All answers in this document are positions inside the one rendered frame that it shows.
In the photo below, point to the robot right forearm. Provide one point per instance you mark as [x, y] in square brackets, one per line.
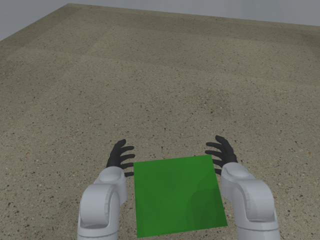
[253, 203]

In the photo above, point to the left robot hand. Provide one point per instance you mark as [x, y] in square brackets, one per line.
[115, 158]

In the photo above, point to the robot left forearm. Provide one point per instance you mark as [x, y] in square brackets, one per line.
[99, 208]

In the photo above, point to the right robot hand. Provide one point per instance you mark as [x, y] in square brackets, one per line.
[226, 155]

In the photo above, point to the carton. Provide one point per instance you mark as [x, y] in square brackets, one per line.
[177, 195]

